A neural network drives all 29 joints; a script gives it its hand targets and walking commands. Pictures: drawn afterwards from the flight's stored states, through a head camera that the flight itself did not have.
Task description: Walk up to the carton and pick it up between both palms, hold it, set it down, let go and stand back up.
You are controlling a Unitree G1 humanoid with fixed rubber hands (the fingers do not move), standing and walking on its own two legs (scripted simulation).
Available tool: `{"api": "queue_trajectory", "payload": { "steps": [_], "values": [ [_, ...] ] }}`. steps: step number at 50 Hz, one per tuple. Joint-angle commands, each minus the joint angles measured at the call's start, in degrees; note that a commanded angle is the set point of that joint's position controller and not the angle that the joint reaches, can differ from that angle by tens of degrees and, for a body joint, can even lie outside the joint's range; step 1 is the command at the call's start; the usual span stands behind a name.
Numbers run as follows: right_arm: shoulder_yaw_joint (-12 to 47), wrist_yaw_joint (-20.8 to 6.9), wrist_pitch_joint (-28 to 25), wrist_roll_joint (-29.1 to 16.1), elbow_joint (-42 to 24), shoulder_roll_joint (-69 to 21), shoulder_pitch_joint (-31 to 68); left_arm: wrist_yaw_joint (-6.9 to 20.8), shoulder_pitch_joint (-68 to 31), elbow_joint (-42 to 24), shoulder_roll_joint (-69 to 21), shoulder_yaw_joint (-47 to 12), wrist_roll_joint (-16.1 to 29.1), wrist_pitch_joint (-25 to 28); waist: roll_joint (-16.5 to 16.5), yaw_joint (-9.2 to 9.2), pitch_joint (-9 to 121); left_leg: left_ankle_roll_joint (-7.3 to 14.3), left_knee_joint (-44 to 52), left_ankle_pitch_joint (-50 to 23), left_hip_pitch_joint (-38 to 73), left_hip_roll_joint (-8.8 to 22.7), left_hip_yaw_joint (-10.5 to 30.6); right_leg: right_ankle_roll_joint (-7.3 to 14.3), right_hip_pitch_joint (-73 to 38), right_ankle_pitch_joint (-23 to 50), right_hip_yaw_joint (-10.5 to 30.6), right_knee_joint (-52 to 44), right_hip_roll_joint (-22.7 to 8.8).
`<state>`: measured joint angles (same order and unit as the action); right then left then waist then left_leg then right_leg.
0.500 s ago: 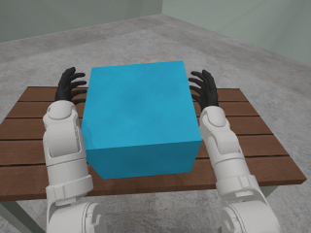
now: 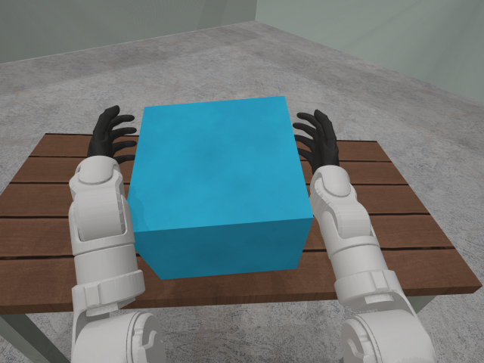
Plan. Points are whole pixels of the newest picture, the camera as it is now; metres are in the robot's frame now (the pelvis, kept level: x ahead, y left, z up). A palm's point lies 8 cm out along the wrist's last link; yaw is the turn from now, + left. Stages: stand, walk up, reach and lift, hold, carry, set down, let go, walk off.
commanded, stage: hold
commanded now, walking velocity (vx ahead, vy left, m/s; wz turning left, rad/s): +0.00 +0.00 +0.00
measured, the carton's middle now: (222, 189) +0.38 +0.00 +0.12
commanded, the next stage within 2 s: none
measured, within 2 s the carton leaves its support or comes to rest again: neither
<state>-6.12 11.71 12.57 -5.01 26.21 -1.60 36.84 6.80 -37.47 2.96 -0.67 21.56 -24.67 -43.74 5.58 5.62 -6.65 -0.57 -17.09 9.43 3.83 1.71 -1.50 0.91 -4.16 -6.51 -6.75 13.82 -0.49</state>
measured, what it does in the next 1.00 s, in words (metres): stands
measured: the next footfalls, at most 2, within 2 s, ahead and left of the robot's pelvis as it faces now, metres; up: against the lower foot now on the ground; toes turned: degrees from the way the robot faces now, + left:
none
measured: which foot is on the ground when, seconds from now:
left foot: down 0.00-1.00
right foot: down 0.00-1.00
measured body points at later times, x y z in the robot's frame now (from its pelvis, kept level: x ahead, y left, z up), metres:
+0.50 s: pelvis -0.01 +0.00 +0.00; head -0.04 +0.03 +0.45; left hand +0.37 +0.17 +0.20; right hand +0.36 -0.16 +0.19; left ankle +0.02 +0.12 -0.75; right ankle +0.03 -0.11 -0.75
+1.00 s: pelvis +0.00 +0.00 +0.00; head -0.04 +0.03 +0.45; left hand +0.37 +0.17 +0.20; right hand +0.36 -0.16 +0.20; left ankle +0.02 +0.12 -0.75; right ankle +0.03 -0.11 -0.75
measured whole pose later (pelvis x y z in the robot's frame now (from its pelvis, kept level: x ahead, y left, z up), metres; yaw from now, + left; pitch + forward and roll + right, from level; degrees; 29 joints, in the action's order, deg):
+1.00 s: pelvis +0.00 +0.00 +0.00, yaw +0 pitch -12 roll -1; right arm -4.7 12.1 12.2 -6.3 24.8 -0.8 35.7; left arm 6.4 -36.4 1.1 -1.1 20.9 -24.3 -44.0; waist 5.3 6.2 -7.2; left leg -0.6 -17.0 9.2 4.6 1.7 -1.7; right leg 1.0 -4.8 -6.6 -6.6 14.1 -0.5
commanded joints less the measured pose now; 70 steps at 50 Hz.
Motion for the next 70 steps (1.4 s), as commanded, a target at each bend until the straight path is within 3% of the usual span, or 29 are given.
{"api": "queue_trajectory", "payload": {
  "steps": [1,3,8,9,14,17,23,25,28,29,30,31,33,34,38,41,43,46,47,51,56,59,60,61,62,64,65,68,70],
  "values": [
    [22.4,-8.1,-3.3,-6.0,-18.2,-19.6,36.8,7.3,-25.6,-6.1,-23.6,-26.4,10.5,2.3,-8.2,1.54,24.6,-1.3,-1.2,-23.4,3.9,-3.3,-2.9,-1.9,-8.1,13.2,-0.6,1.0,3.1],
    [23.0,-7.8,-2.7,-6.8,-17.5,-19.3,34.6,6.9,-26.3,-8.9,-23.3,-27.8,10.8,2.4,-9.5,2.14,25.1,-1.5,-1.5,-24.1,4.5,-2.6,-2.5,-2.1,-8.0,14.1,-0.2,1.1,2.8],
    [22.9,-7.7,-1.2,-5.9,-16.7,-18.8,33.2,7.6,-22.1,-5.2,-21.1,-24.6,9.0,0.4,-4.6,1.18,16.8,0.2,1.6,-16.5,-0.3,-3.1,-3.4,-1.6,-8.8,10.1,-0.4,-0.4,2.8],
    [22.8,-7.8,-1.1,-6.2,-17.1,-19.1,32.8,7.7,-23.2,-6.5,-21.3,-24.6,9.0,0.6,-6.2,-0.12,16.8,0.1,2.4,-14.7,-1.8,-3.0,-3.5,-1.4,-9.0,8.3,-0.2,-0.1,3.0],
    [23.7,-8.3,-2.4,-6.1,-20.8,-19.4,35.5,6.9,-25.8,-10.0,-23.0,-27.3,11.2,1.3,-7.4,1.10,23.1,-0.5,0.5,-20.5,2.7,-2.7,-2.8,-1.4,-8.7,11.8,-0.5,0.4,3.3],
    [22.4,-8.3,-1.3,-5.5,-16.4,-19.3,34.6,7.1,-24.3,-5.8,-21.8,-24.6,8.9,0.5,-6.9,-0.36,17.4,0.4,2.5,-12.6,-1.6,-3.1,-3.8,-1.4,-8.3,7.2,0.1,-0.4,2.6],
    [18.3,-9.0,-1.2,-2.0,-10.9,-18.7,36.5,7.5,-28.0,-0.9,-22.4,-22.8,8.5,0.8,-6.3,0.22,15.7,1.2,5.2,-2.0,-5.5,-2.8,-4.2,-1.3,-6.4,-2.0,-0.4,-1.3,2.0],
    [19.1,-9.3,-2.8,-2.5,-13.9,-21.1,38.3,7.2,-30.9,-5.2,-23.8,-25.0,10.2,2.5,-7.1,0.73,22.7,0.8,3.8,-4.7,-3.0,-3.0,-3.8,-1.1,-6.5,0.6,-0.4,-0.2,1.7],
    [19.1,-8.8,-2.4,-1.6,-11.8,-21.9,40.2,7.3,-31.7,1.1,-21.8,-22.8,9.5,3.1,-4.3,0.69,21.8,2.1,3.6,-3.0,-3.6,-3.5,-3.9,-2.1,-6.9,1.1,0.0,-0.7,1.5],
    [19.5,-8.8,-3.0,-1.8,-12.1,-22.3,39.2,7.4,-31.0,-1.6,-23.1,-23.8,10.0,3.3,-5.9,0.60,23.0,1.4,3.3,-5.2,-3.1,-3.3,-3.6,-1.9,-7.7,2.3,-0.1,0.0,1.8],
    [18.7,-8.8,-2.7,-1.7,-11.8,-21.6,39.6,7.5,-29.5,1.4,-22.0,-23.0,9.3,2.8,-4.2,0.93,20.5,1.9,3.6,-4.2,-3.1,-3.6,-3.9,-2.0,-6.7,1.5,-0.2,-0.7,1.8],
    [19.8,-8.8,-3.1,-2.3,-13.0,-22.4,40.2,7.5,-30.0,-0.8,-22.0,-22.2,9.1,3.3,-4.6,-0.36,22.2,1.8,3.3,-5.1,-3.2,-3.4,-4.0,-2.2,-7.6,3.2,0.3,-0.2,1.5],
    [16.9,-9.0,-2.1,-0.5,-7.7,-21.0,40.0,8.0,-30.2,5.3,-21.5,-20.2,7.2,2.5,-4.7,0.26,15.7,2.3,5.1,0.9,-6.0,-3.4,-4.4,-2.0,-5.9,-2.7,-0.1,-1.3,1.3],
    [18.5,-9.3,-2.6,-0.8,-9.2,-22.0,38.8,7.9,-30.3,2.4,-22.2,-21.1,7.7,2.7,-5.0,-0.61,18.2,2.3,5.2,0.4,-5.7,-3.4,-4.4,-1.8,-7.1,-2.1,0.0,-0.8,1.4],
    [18.8,-8.7,-3.3,-2.2,-11.7,-21.8,38.7,8.0,-28.7,-1.1,-23.3,-22.4,8.5,3.0,-6.4,1.31,22.5,0.9,2.7,-9.6,-0.8,-3.3,-4.1,-1.9,-8.1,6.3,-0.3,0.0,1.8],
    [20.1,-8.4,-2.8,-3.8,-11.4,-20.8,37.4,8.0,-28.9,-2.4,-23.2,-22.6,8.7,2.7,-6.7,0.64,22.5,0.3,1.7,-14.7,0.9,-3.1,-3.6,-2.2,-8.6,10.0,-0.1,-0.1,1.8],
    [19.9,-8.0,-2.8,-3.9,-11.8,-20.0,35.7,8.2,-27.7,-3.1,-22.4,-23.2,9.0,2.5,-6.3,1.89,20.8,0.2,1.7,-14.6,0.9,-2.7,-3.3,-2.1,-7.7,9.6,-0.1,0.0,2.0],
    [21.8,-7.7,-2.4,-4.2,-13.4,-21.1,35.2,7.9,-26.9,-4.2,-21.8,-23.9,9.4,2.4,-6.4,0.97,20.8,0.4,1.9,-13.9,-0.9,-3.7,-3.3,-2.1,-9.8,9.5,-0.4,0.4,2.2],
    [21.3,-8.0,-2.6,-5.3,-13.9,-19.9,35.0,7.6,-27.3,-6.4,-23.7,-25.2,9.5,2.2,-8.7,1.00,20.3,-0.3,1.8,-15.7,0.5,-2.8,-3.2,-1.7,-8.3,8.1,-0.6,0.2,2.5],
    [22.2,-8.6,-3.0,-4.8,-16.5,-19.9,37.4,6.9,-27.5,-5.0,-22.8,-24.9,9.6,2.4,-6.4,-0.01,20.8,0.2,2.3,-13.3,-0.1,-2.9,-3.2,-1.5,-6.9,5.7,-0.9,0.0,2.5],
    [21.3,-8.5,-2.3,-4.3,-14.6,-19.8,35.4,7.2,-26.9,-3.9,-23.1,-25.9,9.7,1.8,-6.8,2.11,18.5,0.3,2.5,-10.2,-1.2,-2.8,-3.2,-1.2,-6.6,4.1,-0.3,-0.6,2.3],
    [20.1,-8.6,-2.7,-3.0,-14.4,-19.8,36.5,7.3,-29.3,-4.3,-22.8,-25.6,10.1,2.2,-6.2,1.75,19.4,0.3,3.2,-8.7,-1.4,-2.8,-3.6,-1.1,-6.2,2.6,-0.4,-0.4,2.4],
    [20.2,-9.0,-2.8,-3.1,-14.1,-20.2,36.7,7.1,-28.3,-3.8,-23.3,-24.8,9.4,2.2,-6.6,0.33,19.8,0.4,3.3,-9.2,-1.7,-2.4,-3.2,-1.1,-6.4,2.8,-0.8,-0.3,2.6],
    [20.5,-8.9,-2.8,-3.3,-14.1,-19.7,34.1,7.2,-28.0,-5.6,-23.1,-25.7,10.0,2.4,-7.0,1.30,20.7,0.2,2.8,-11.1,-0.7,-2.9,-3.4,-1.3,-7.8,5.2,-0.8,-0.3,2.3],
    [21.9,-8.8,-3.1,-4.8,-16.8,-20.0,37.0,7.0,-28.1,-5.5,-23.1,-25.2,9.9,2.3,-7.9,-0.17,22.0,0.1,2.1,-13.4,-0.4,-3.1,-3.4,-1.5,-8.1,6.7,-0.6,0.3,2.4],
    [20.2,-8.6,-2.4,-3.6,-12.4,-19.7,37.2,7.2,-27.9,-1.8,-22.5,-23.9,8.5,1.8,-6.4,1.60,18.8,0.1,2.3,-10.9,-0.6,-2.9,-3.6,-1.3,-7.2,3.9,-0.7,-0.5,2.5],
    [20.9,-8.9,-2.6,-3.9,-13.4,-19.8,37.4,7.3,-27.7,-2.8,-22.8,-24.0,8.9,1.8,-6.6,-0.37,18.9,0.5,2.6,-10.3,-2.0,-2.9,-3.7,-1.3,-7.2,3.9,-0.4,-0.5,2.2],
    [20.3,-8.7,-2.3,-2.6,-12.7,-20.3,35.6,7.8,-26.1,-1.6,-21.9,-23.2,8.4,1.5,-4.2,1.36,18.1,1.1,3.7,-8.3,-2.3,-3.1,-3.9,-1.6,-8.3,4.6,-0.4,-0.5,2.2],
    [19.8,-8.5,-2.8,-2.9,-13.9,-19.2,36.9,8.2,-25.7,-0.3,-23.0,-23.2,8.8,1.2,-6.0,1.58,18.7,0.7,2.8,-12.0,-1.0,-2.9,-3.8,-1.2,-7.9,5.1,-0.7,-0.5,2.5]
  ]
}}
